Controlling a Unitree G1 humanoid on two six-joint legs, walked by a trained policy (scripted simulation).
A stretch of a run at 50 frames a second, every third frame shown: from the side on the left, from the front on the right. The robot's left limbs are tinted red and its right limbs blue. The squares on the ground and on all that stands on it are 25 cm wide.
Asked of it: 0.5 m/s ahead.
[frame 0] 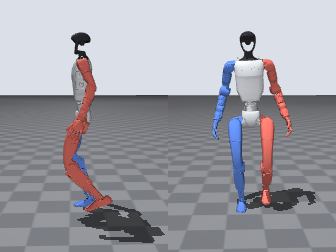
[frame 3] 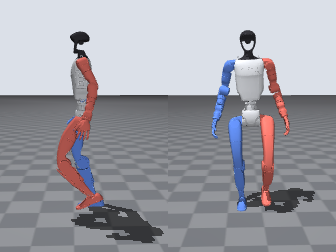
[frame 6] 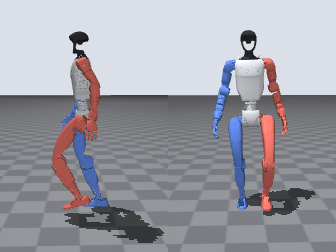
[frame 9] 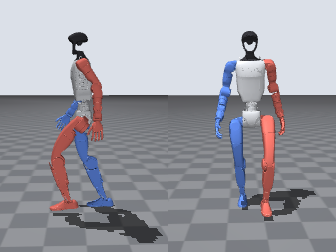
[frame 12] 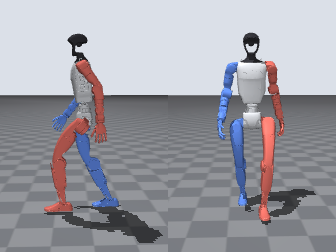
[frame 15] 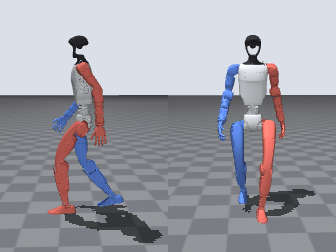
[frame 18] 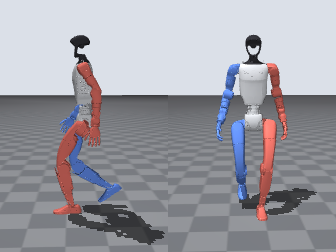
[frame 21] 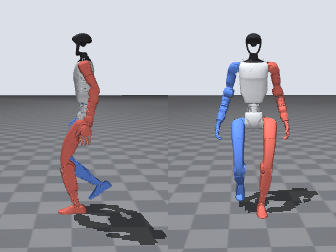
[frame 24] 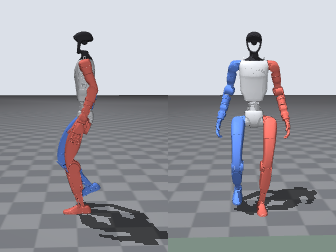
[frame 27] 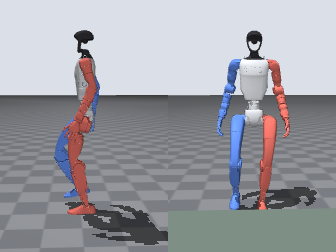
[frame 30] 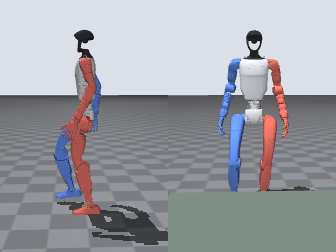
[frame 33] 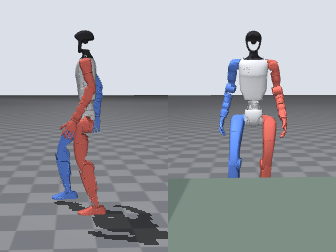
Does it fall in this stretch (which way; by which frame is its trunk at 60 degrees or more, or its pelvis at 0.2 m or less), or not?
no
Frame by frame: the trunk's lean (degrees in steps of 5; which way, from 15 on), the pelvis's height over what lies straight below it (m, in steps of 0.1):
0: 5, 0.8
3: 5, 0.8
6: 5, 0.8
9: 5, 0.8
12: 5, 0.8
15: 5, 0.7
18: 5, 0.7
21: 5, 0.8
24: 0, 0.8
27: 0, 0.8
30: 0, 0.8
33: 5, 0.8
